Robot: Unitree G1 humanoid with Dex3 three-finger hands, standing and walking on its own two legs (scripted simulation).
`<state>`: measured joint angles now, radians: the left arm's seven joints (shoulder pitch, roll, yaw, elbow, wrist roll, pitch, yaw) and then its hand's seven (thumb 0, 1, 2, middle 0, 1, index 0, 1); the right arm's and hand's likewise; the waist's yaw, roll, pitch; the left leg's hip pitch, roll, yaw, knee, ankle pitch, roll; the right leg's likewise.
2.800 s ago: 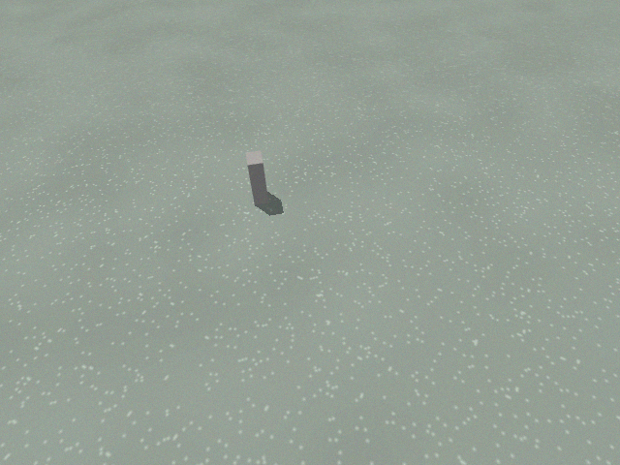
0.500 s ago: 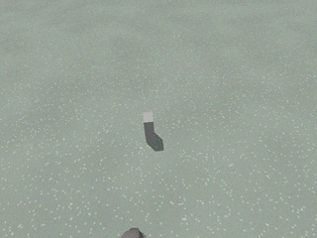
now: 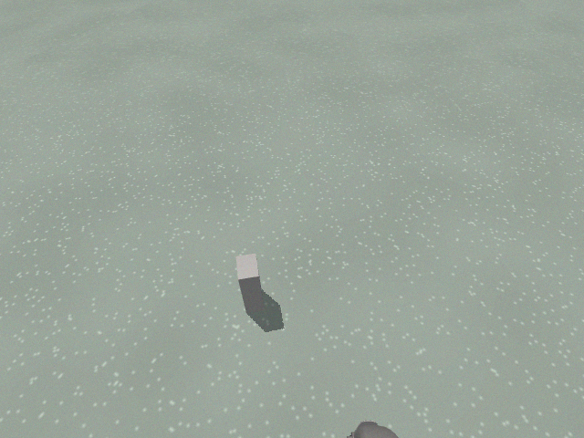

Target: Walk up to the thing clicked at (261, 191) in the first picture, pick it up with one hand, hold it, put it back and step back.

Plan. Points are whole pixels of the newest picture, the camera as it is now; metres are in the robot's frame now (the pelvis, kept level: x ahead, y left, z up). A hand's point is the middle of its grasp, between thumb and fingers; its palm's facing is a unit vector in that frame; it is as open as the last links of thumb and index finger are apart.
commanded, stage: walk up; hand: left
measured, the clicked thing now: (250, 284) +0.74 +0.15 -0.65
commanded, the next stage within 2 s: none
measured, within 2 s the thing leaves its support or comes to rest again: neither
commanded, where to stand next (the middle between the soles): +0.45 -0.01 m, yaw +2 degrees
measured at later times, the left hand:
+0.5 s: hand (137, 432) +0.19 +0.25 -0.13, palm faces +0.03 -0.92 -0.39, open 7.4 cm
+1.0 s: hand (142, 326) +0.36 +0.28 -0.14, palm faces -0.02 -0.93 -0.37, open 7.4 cm
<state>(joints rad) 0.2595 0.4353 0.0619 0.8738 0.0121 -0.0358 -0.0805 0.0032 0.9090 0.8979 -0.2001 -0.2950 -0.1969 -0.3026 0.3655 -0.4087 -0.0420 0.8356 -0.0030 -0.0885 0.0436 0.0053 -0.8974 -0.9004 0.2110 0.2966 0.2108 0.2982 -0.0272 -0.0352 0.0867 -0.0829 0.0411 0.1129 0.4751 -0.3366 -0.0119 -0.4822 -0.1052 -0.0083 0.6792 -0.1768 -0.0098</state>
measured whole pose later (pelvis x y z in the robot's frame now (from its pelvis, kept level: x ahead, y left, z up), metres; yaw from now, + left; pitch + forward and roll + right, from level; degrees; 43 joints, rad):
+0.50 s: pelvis +0.17 -0.03 +0.00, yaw +2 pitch -2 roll -2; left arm 0.37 0.40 0.06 0.84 0.02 -0.08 -0.04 0.00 0.90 0.90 -0.21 -0.30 -0.20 -0.30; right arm 0.30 -0.43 -0.06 0.88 -0.02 -0.02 0.07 0.01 -0.90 -0.90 0.21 0.30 0.20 0.30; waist 0.03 0.05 0.08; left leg -0.49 0.08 -0.03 0.71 -0.19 0.00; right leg -0.10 0.02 -0.12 0.43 -0.28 -0.03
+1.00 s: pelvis +0.31 +0.00 +0.00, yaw +1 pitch -3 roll +1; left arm 0.31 0.42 0.05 0.89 0.01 -0.04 -0.04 0.00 0.91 0.90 -0.20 -0.30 -0.20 -0.30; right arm 0.33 -0.39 -0.04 0.81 -0.01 -0.06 0.03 0.00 -0.90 -0.90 0.21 0.30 0.21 0.30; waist -0.01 -0.03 0.10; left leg -0.14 -0.01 0.09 0.48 -0.28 0.04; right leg -0.46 -0.09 0.00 0.72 -0.20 0.01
